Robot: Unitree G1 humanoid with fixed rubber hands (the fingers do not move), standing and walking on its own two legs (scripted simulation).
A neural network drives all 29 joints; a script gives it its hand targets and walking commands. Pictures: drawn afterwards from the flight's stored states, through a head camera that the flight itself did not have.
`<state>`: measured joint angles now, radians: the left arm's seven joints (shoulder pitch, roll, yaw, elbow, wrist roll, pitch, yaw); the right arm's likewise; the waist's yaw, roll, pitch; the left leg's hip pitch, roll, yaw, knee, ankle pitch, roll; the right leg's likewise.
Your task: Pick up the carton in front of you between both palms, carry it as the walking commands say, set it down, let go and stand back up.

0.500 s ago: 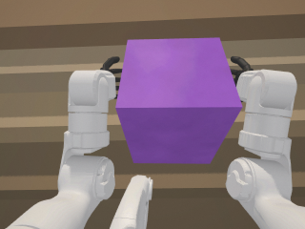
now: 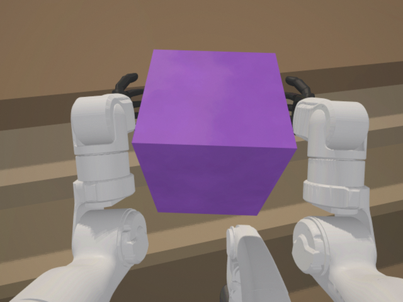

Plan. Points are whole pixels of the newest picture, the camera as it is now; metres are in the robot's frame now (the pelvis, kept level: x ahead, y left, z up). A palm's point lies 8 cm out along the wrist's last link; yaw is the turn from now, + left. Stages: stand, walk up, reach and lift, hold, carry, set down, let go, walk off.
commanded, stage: carry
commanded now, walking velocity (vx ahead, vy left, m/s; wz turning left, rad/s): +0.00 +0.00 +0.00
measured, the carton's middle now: (210, 140) +0.39 -0.02 +0.12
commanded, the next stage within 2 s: none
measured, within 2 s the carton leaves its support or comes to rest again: neither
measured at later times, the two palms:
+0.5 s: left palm out of the picture +0.57 +0.15 +0.33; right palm out of the picture +0.58 -0.15 +0.34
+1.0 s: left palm (116, 8) +0.57 +0.15 +0.28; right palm (276, 11) +0.57 -0.15 +0.28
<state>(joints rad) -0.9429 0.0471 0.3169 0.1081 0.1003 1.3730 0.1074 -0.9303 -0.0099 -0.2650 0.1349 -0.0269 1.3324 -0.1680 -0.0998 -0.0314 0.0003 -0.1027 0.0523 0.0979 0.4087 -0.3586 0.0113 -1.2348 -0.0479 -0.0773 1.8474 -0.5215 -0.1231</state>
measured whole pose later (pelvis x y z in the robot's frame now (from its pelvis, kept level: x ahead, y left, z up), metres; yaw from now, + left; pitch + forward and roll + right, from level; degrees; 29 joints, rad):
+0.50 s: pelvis +0.20 -0.01 +0.14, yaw +1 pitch +3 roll -1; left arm -0.97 0.01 0.29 0.22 0.08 1.37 0.16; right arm -0.96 -0.03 -0.35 0.21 -0.11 1.36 -0.11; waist 0.02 -0.01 -0.05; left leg -0.39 0.00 0.06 0.62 -0.23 0.06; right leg -0.44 -0.04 -0.17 0.57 -0.19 -0.06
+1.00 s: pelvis +0.22 +0.00 +0.15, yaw +0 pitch +1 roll +0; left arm -0.71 0.02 0.19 0.24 0.06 1.25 0.10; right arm -0.70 0.00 -0.22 0.23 -0.09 1.25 -0.11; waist 0.01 -0.01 -0.08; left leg -0.27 -0.02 0.10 0.54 -0.30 0.06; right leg -0.34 -0.05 -0.13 0.53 -0.21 -0.03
